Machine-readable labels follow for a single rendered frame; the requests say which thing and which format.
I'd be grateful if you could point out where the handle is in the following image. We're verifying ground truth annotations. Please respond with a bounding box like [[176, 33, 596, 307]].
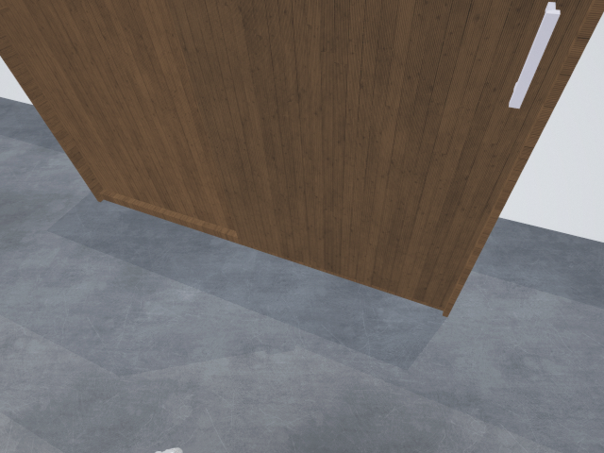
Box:
[[509, 2, 561, 109]]

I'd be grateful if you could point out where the wardrobe door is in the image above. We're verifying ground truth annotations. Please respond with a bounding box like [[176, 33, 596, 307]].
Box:
[[167, 0, 593, 309], [0, 0, 236, 231]]

